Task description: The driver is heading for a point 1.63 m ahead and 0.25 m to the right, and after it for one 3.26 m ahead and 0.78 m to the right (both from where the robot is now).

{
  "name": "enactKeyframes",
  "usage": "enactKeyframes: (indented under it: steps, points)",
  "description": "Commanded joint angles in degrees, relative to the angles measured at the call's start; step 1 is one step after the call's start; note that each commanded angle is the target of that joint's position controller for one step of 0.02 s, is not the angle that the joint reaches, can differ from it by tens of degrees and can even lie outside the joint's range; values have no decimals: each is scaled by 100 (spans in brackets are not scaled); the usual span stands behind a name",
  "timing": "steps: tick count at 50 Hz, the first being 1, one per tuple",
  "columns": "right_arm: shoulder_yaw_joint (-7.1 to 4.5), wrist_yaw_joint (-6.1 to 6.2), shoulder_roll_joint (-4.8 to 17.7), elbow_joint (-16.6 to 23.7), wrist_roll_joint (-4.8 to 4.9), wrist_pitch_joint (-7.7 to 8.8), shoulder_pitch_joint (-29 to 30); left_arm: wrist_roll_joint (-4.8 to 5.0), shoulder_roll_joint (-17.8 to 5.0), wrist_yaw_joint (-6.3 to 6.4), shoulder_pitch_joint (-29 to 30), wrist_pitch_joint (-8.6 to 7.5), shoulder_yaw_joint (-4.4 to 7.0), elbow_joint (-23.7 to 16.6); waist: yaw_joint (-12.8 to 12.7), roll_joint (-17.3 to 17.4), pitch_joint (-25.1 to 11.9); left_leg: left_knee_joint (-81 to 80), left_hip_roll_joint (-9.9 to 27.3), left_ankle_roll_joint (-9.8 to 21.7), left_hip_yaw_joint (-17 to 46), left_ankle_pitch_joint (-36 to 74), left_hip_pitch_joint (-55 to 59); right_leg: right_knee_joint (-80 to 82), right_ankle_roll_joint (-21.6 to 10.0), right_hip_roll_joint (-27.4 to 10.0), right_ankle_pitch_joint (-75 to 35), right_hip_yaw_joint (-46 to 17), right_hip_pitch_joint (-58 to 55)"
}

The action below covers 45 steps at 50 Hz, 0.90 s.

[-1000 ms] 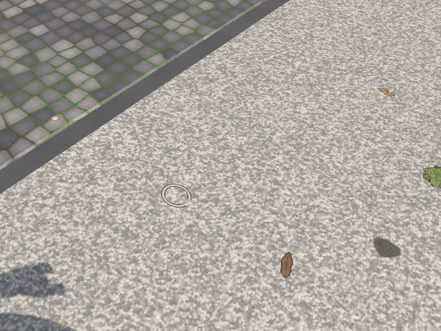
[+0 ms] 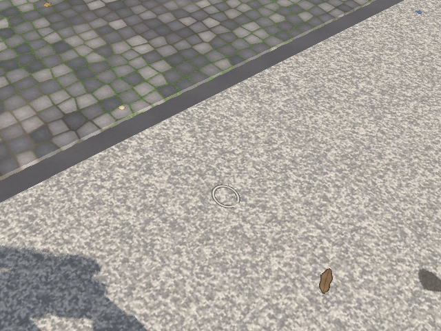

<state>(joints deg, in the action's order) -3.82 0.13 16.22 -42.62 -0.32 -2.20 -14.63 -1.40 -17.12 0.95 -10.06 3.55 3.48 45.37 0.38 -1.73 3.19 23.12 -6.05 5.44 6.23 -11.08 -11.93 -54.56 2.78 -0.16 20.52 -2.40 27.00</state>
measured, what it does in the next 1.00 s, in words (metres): walks ahead, turning right: right foot, then left foot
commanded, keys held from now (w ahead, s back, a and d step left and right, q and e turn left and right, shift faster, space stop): w+q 0.06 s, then w+e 0.72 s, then e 0.22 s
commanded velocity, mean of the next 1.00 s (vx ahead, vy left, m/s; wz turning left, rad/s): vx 0.36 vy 0.00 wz -0.26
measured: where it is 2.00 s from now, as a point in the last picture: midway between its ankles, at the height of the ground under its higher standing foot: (235, 330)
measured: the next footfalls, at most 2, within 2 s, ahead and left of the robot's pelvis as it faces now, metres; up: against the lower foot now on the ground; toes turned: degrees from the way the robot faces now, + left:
right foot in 0.26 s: +0.09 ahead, -0.12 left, +0.00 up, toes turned +5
left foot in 0.70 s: +0.40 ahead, +0.06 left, +0.00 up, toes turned -12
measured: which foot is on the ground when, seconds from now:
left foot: down 0.00-0.26, up 0.28-0.68, down 0.70-1.00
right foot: up 0.00-0.24, down 0.26-0.72, up 0.74-1.00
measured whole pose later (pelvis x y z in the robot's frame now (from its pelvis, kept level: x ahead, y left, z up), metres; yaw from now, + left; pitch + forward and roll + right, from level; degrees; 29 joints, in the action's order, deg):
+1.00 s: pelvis +0.37 -0.02 +0.00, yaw -20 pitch +1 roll +0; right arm -1.9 0.8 14.6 -47.4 -0.7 4.1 -18.3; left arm -1.7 -17.3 -3.0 -8.4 0.5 4.1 43.7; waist 1.4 -2.4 4.3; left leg 18.6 -0.4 2.7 -8.9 -13.3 -6.2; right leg -53.9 -1.5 -0.4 10.8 0.4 35.9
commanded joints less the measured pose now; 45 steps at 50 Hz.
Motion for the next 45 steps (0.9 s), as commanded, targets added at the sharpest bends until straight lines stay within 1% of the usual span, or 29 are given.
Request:
enactKeyframes:
  steps: [1, 3, 8, 9, 11, 12, 13, 14, 15, 16, 17, 19, 20, 22, 25, 28, 30, 32, 33, 34, 35, 36, 37, 38, 39, 40, 41, 43, 45]
  points:
    - [-258, -7, 945, 221, -64, 30, -439, -49, -493, -34, 399, -114, 86, -501, 284, 897, -334, -988, 1459, 944, 2007, -1353, 713, 414, 16, 20, 71, -31, 675]
    - [-274, -36, 995, 233, -101, 47, -433, -52, -507, -73, 540, -188, 77, -569, 317, 924, -179, -1114, 1454, 994, 2318, -2012, 565, 744, -9, 63, 136, -47, 630]
    - [-175, -49, 825, 66, -156, 222, -457, -23, -315, -142, 304, -406, -35, -445, 277, 892, -166, -1077, 1446, 872, 2053, -1966, 97, 1658, -325, 80, 122, 281, -411]
    - [-172, -57, 849, 52, -153, 244, -392, 3, -307, -139, 205, -433, -47, -414, 205, 857, -105, -1051, 1438, 827, 1998, -2055, -168, 1936, -434, 112, 81, 348, -791]
    - [-142, -47, 813, 51, -112, 265, -184, 18, -218, -105, -355, -501, -74, -194, -157, 572, -15, -716, 1247, 623, 1690, -2314, -1029, 2902, -653, 244, -386, 467, -2124]
    - [-81, -28, 632, 68, -134, 304, -120, 10, -300, -73, -755, -562, -60, -65, -347, 283, -46, -206, 1037, 442, 1412, -2365, -1514, 3206, -727, 106, -53, 36, -2794]
    - [39, -30, 229, 189, -150, 367, 26, -43, -658, -36, -1342, -634, -9, 28, -558, -675, -142, 1316, 551, 154, 512, -2118, -2022, 4107, -961, -1038, 1306, -1674, -3238]
    - [26, -45, 345, 401, -152, 437, 300, -4, -1303, -71, -1582, -640, 154, 100, -579, -1082, 163, 2306, -37, -44, -424, -1961, -3176, 4932, -1547, -2014, 2551, -3879, -3286]
    - [-47, -54, 672, 430, -260, 467, 379, 17, -1218, -130, -1446, -611, 194, 152, -387, -611, 488, 2848, 361, -91, -247, -1729, -3302, 4942, -1866, -2128, 2712, -4198, -2795]
    - [-63, -116, 736, 348, -245, 503, 385, 74, -890, -190, -1132, -637, 124, 59, -220, -278, 594, 3048, 559, -170, -168, -1212, -3179, 4830, -1777, -1783, 2278, -3635, -2609]
    - [-48, -172, 679, 272, -217, 534, 346, 80, -743, -221, -1001, -672, 92, 38, -141, -271, 482, 3031, 641, -272, -206, -872, -2990, 4817, -1611, -1426, 1607, -3051, -2537]
    - [-8, -239, 553, 218, -280, 532, 395, 100, -596, -178, -1092, -737, 69, 116, -136, -449, 232, 3031, 701, -451, -413, -374, -2726, 4784, -1463, -948, 180, -2256, -2573]
    - [23, -253, 462, 233, -301, 515, 474, 122, -547, -160, -1245, -756, 67, 208, -150, -427, 122, 3023, 695, -524, -483, -207, -2695, 4717, -1459, -827, -394, -2051, -2616]
    - [68, -254, 365, 326, -279, 483, 748, 145, -520, -133, -1521, -767, 89, 340, -211, -389, 52, 2863, 705, -662, -587, -30, -2827, 4612, -1511, -759, -1193, -1880, -2703]
    - [132, -246, 285, 536, -220, 461, 1402, 127, -518, -99, -1841, -743, 126, 458, -413, -413, 105, 2286, 696, -819, -678, 173, -2904, 4489, -1538, -712, -1813, -1808, -2678]
    - [190, -260, 237, 731, -161, 483, 1951, 92, -572, -71, -2067, -713, 159, 525, -581, -479, 104, 1643, 568, -834, -733, 310, -2613, 4188, -1516, -672, -2536, -1794, -2611]
    - [200, -248, 279, 810, -120, 511, 2078, 66, -642, -48, -2065, -695, 188, 511, -568, -521, 54, 1319, 492, -765, -717, 310, -2248, 3951, -1452, -735, -2982, -1899, -2550]
    - [168, -196, 404, 738, -90, 546, 1694, 61, -728, -21, -1779, -684, 221, 420, -285, -544, -66, 937, 423, -624, -645, 280, -1342, 3695, -1244, -787, -3277, -2012, -2246]
    - [123, -142, 508, 598, -74, 564, 1249, 65, -800, -25, -1587, -693, 242, 360, -55, -523, -220, 729, 311, -526, -662, 169, -588, 3370, -1120, -719, -3720, -2009, -2025]
    - [48, -59, 672, 378, -84, 608, 559, 96, -841, -56, -1456, -721, 253, 328, 291, -304, -553, 392, 299, -388, -655, 284, 425, 2595, -969, -474, -4032, -1825, -1801]
    - [-58, 51, 1016, 232, -182, 677, -244, 157, -716, -112, -1400, -768, 230, 245, 635, 116, -1137, 267, 962, -170, -57, -156, 1702, 1321, -824, -85, -3394, -1499, -1197]
    - [-172, 145, 1492, 258, -339, 666, -942, 329, -107, -107, -1689, -798, 94, 15, 731, 1227, -2073, -168, 2663, 177, 2065, -1918, 3157, -430, -664, 545, -674, -799, 89]
    - [-192, 125, 1550, 231, -282, 583, -666, 202, -303, -94, -1938, -735, 109, -49, 356, 1782, -2016, -880, 3235, 532, 3929, -2366, 2701, -1301, -702, 621, 1009, -465, 809]
    - [-92, 99, 1001, 282, -222, 559, -232, 57, -490, -91, -1733, -654, 151, 85, 174, 968, -1120, -898, 3011, 533, 3348, -2609, 1898, -1663, -769, 174, 502, -472, 1003]
    - [3, 73, 586, 294, -183, 582, 54, 14, -408, -166, -1375, -633, 133, 99, 146, 478, -528, -972, 2678, 465, 2378, -1917, 1215, -1520, -756, -10, 58, -384, 932]
    - [60, 70, 415, 279, -191, 613, 198, 15, -281, -206, -1228, -599, 125, 96, 49, 503, -225, -1054, 2404, 373, 1558, -652, 778, -1312, -700, -134, -123, -312, 773]
    - [92, 84, 350, 200, -172, 662, 139, -48, -292, -234, -1170, -528, 147, 82, -33, 685, -109, -1013, 2254, 344, 983, 704, 561, -1202, -627, -192, -92, -241, 651]
    - [107, 47, 328, 69, -101, 782, -41, -62, -235, -260, -1200, -392, 155, 66, -167, 732, -263, -755, 2163, 373, 213, 3242, 524, -1192, -530, -111, -27, -109, 466]
    - [94, 36, 365, -15, -42, 830, -108, -41, -152, -312, -924, -332, 133, -78, -224, 783, -357, -704, 2130, 397, -303, 4217, 666, -1016, -465, -68, -306, -18, 681]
